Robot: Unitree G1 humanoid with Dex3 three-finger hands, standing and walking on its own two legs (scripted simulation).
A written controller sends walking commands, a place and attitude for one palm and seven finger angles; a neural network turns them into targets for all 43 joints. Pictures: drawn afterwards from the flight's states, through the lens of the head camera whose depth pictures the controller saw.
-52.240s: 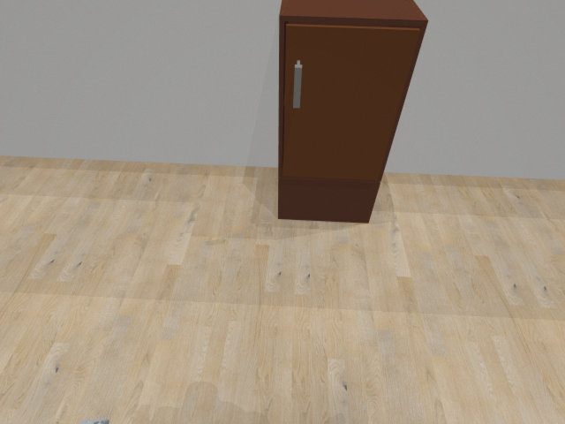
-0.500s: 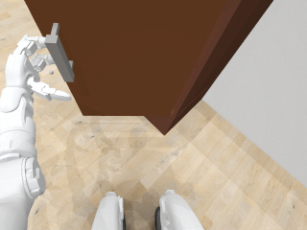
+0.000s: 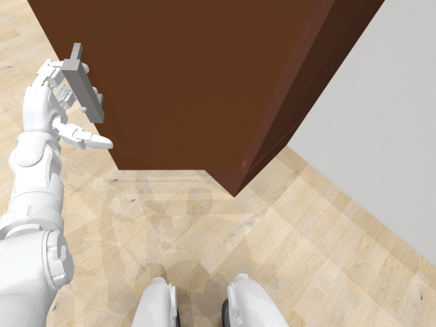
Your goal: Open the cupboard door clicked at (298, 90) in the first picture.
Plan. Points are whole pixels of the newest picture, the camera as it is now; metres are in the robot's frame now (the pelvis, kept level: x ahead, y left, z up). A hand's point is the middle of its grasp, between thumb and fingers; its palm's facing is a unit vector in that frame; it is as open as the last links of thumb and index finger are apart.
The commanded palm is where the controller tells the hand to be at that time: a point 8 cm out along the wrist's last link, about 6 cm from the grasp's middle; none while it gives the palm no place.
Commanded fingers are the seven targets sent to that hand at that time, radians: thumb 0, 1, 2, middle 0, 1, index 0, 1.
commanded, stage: slide the fingers in behind the handle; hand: left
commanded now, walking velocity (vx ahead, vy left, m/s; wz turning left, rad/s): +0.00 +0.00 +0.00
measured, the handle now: (87, 85) +0.54 +0.21 +0.05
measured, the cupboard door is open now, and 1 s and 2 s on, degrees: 47 45 84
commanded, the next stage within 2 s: close the thumb around the handle in 0.10 s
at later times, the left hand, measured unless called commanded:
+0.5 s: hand (83, 110) +0.48 +0.21 +0.05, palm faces +0.01 -1.00 -0.02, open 11.4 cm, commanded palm +0.47 +0.25 +0.05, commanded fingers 0.00 0.40 0.68 -0.36 -1.30 -0.36 -1.30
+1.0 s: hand (93, 109) +0.49 +0.20 +0.05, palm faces -0.01 -1.00 -0.02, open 6.3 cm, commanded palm +0.47 +0.24 +0.05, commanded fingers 0.00 0.90 0.90 -0.40 -1.35 -0.40 -1.35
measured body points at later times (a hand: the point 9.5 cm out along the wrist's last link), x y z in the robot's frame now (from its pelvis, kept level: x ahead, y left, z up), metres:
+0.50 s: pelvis +0.00 -0.01 +0.00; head +0.13 +0.03 +0.42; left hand +0.48 +0.26 +0.06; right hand +0.03 -0.27 -0.11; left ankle +0.02 +0.10 -0.63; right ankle +0.02 -0.13 -0.63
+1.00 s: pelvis +0.00 +0.00 +0.00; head +0.13 +0.02 +0.43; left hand +0.48 +0.25 +0.05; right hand +0.03 -0.27 -0.11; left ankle +0.02 +0.10 -0.63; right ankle +0.02 -0.13 -0.63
